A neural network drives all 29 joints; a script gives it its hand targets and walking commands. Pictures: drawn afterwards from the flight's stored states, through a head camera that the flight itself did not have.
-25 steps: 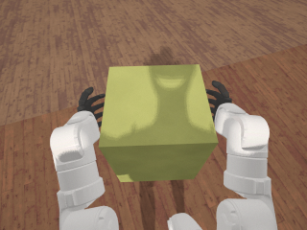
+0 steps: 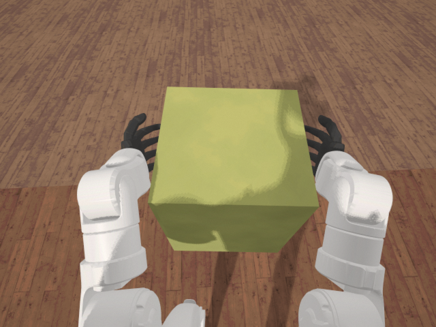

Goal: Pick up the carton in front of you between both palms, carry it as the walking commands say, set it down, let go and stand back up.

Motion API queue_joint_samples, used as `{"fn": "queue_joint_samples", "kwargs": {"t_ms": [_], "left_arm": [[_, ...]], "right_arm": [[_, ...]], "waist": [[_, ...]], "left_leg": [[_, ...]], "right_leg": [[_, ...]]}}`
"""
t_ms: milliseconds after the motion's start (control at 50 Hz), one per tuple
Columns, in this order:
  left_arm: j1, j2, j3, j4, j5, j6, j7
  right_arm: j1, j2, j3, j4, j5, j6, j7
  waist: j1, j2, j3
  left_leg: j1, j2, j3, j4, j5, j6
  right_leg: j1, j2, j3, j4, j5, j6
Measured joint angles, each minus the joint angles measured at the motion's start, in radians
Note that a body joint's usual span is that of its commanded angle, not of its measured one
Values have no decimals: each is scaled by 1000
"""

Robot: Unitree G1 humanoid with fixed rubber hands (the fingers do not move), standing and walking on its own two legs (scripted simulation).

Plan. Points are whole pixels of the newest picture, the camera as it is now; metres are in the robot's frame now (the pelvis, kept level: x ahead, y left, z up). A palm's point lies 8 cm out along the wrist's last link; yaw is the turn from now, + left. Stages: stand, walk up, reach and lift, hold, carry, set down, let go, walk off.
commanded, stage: carry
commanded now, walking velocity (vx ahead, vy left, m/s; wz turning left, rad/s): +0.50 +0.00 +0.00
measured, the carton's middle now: (228, 179) +0.37 +0.04 +0.08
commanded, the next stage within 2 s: none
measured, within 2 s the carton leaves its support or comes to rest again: neither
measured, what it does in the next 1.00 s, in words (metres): climbs: left foot 0.04 m higher, then right foot 0.03 m higher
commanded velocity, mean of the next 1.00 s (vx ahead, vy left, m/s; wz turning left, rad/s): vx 0.50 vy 0.00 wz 0.00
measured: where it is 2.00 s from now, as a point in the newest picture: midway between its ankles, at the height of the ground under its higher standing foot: (245, 131)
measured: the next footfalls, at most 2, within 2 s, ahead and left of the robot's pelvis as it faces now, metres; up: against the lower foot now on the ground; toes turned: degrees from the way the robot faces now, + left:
left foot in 0.10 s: +0.26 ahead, +0.12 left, +0.04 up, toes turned +5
right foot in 0.48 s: +0.49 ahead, -0.10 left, +0.07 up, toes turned -7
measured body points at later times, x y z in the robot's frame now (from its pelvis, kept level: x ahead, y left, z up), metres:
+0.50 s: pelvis +0.33 +0.00 +0.03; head +0.34 +0.00 +0.48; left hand +0.70 +0.14 +0.20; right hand +0.70 -0.17 +0.20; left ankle +0.22 +0.11 -0.68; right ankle +0.45 -0.09 -0.67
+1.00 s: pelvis +0.65 +0.02 +0.08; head +0.66 +0.01 +0.53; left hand +1.03 +0.13 +0.22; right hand +0.99 -0.17 +0.22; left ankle +0.73 +0.09 -0.62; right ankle +0.51 -0.09 -0.52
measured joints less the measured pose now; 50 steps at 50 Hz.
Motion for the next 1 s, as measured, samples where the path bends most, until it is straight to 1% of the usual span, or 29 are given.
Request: {"fn": "queue_joint_samples", "kwargs": {"t_ms": [60,100,120,140,180,200,240,280,340,380,420,460,480,500,520,540,580,620,700,760,820,860,880,900,920,940,960,980,1000], "left_arm": [[-9,2,-5,21,10,12,-3],[-9,11,2,34,24,26,-10],[-4,22,11,39,25,32,-16],[6,30,21,43,22,35,-23],[21,24,38,51,29,42,-32],[24,11,51,49,39,46,-34],[27,-18,69,35,63,47,-38],[33,-40,75,6,82,39,-40],[40,-52,69,-49,92,24,-36],[44,-48,59,-75,95,19,-32],[48,-39,51,-84,94,21,-30],[42,-31,41,-66,94,26,-34],[28,-28,35,-42,95,28,-37],[14,-27,25,-14,94,25,-39],[9,-29,15,11,93,24,-38],[12,-29,8,25,95,28,-32],[31,-25,0,35,79,43,-23],[48,-17,-2,33,58,48,-14],[35,-2,3,25,22,29,-7],[11,5,0,27,6,13,-6],[-5,7,-4,46,9,14,-6],[-10,7,-3,64,19,23,-8],[-10,10,2,69,26,28,-12],[-6,16,10,71,31,32,-18],[3,26,21,71,33,31,-29],[13,31,29,70,35,31,-39],[19,29,38,71,36,31,-45],[23,19,48,68,42,33,-47],[24,5,58,60,51,35,-47]], "right_arm": [[7,-17,15,14,3,9,4],[-7,-21,25,56,4,14,11],[-17,-16,32,85,6,10,15],[-22,-11,42,111,3,4,12],[-10,-7,54,131,6,7,3],[3,-10,59,129,15,10,-2],[24,-20,66,117,41,8,-12],[29,-31,68,104,67,-2,-19],[12,-45,70,86,98,-19,-23],[-6,-52,73,82,110,-24,-25],[-21,-55,75,88,111,-20,-25],[-30,-60,73,97,103,-7,-24],[-32,-66,68,100,97,1,-20],[-30,-76,61,105,92,5,-13],[-23,-82,54,112,89,8,-4],[-19,-81,47,123,82,13,3],[-14,-63,27,135,57,27,12],[-13,-33,6,130,30,34,15],[-10,0,-10,80,-3,21,9],[-4,-3,-1,46,-6,10,0],[3,-18,9,45,-3,12,-2],[2,-26,14,66,-1,18,3],[-5,-27,17,84,0,19,6],[-16,-24,23,108,4,16,10],[-25,-17,33,132,7,11,11],[-27,-11,44,147,2,6,5],[-20,-8,50,150,2,5,-1],[-7,-9,56,145,10,6,-7],[7,-14,62,135,23,6,-13]], "waist": [[-25,-14,-35],[-61,-31,-52],[-88,-43,-50],[-122,-42,-49],[-173,-24,-41],[-191,-17,-35],[-216,-12,-22],[-228,-10,-9],[-233,-8,-2],[-227,-6,-9],[-211,2,-29],[-180,23,-50],[-159,29,-57],[-133,34,-58],[-101,26,-59],[-75,16,-58],[-36,1,-51],[-11,-4,-41],[6,-3,-24],[3,0,-30],[-11,-4,-54],[-31,-19,-71],[-49,-27,-74],[-74,-35,-71],[-104,-40,-63],[-138,-33,-55],[-165,-25,-45],[-186,-19,-34],[-203,-15,-24]], "left_leg": [[33,3,44,-235,16,-4],[114,-28,93,-375,53,13],[140,-43,109,-371,69,20],[156,-51,113,-349,47,25],[201,-57,105,-357,2,32],[229,-59,98,-381,-7,30],[289,-60,89,-445,-7,20],[352,-58,85,-506,-11,19],[437,-53,80,-579,-29,12],[494,-49,76,-619,-48,1],[549,-38,72,-645,-78,-17],[595,-7,63,-625,-133,-37],[599,13,60,-565,-169,-42],[569,36,53,-447,-166,-41],[516,29,19,-289,-137,-43],[451,6,-18,-117,-125,-40],[318,-32,-44,152,-90,-25],[207,-44,-35,253,-49,-9],[37,-29,-12,225,-9,3],[-44,-1,5,121,15,-5],[-44,14,33,-93,42,-6],[3,-2,73,-235,33,4],[47,-21,99,-305,40,15],[92,-42,114,-351,88,30],[113,-52,125,-334,89,39],[130,-57,125,-317,58,45],[153,-62,119,-319,28,48],[180,-65,112,-337,9,49],[209,-68,104,-364,1,45]], "right_leg": [[82,-21,12,-34,-49,28],[112,-55,17,28,-111,41],[92,-82,20,134,-134,37],[44,-81,50,289,-109,32],[-93,-27,114,639,-80,13],[-163,-5,123,774,-65,2],[-285,15,116,905,-31,-18],[-380,14,102,901,-11,-31],[-479,-7,83,774,3,-34],[-497,-26,73,610,32,-30],[-473,-33,53,426,60,-27],[-405,-16,4,269,91,-32],[-359,-2,-16,220,116,-39],[-343,7,-30,242,113,-36],[-329,13,-32,265,86,-34],[-308,18,-29,267,60,-34],[-252,23,-18,227,37,-30],[-193,24,-8,171,32,-28],[-80,21,1,79,8,-27],[4,20,9,18,-19,-19],[92,10,22,-42,-52,3],[148,-13,31,-59,-88,24],[165,-30,29,-31,-114,29],[162,-53,25,47,-141,29],[121,-75,32,191,-100,25],[53,-64,70,380,-62,23],[-26,-36,111,577,-46,16],[-105,-10,133,743,-32,6],[-178,7,140,861,-21,-4]]}}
